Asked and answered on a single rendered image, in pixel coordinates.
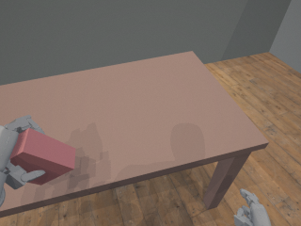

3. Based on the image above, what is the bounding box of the left robot hand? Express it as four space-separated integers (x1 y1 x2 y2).
0 115 46 189

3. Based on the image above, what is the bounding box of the table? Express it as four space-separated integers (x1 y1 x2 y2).
0 51 269 218

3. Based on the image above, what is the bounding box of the sponge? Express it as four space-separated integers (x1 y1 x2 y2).
6 128 76 186

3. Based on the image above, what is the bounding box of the right robot hand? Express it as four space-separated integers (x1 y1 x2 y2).
233 188 272 226

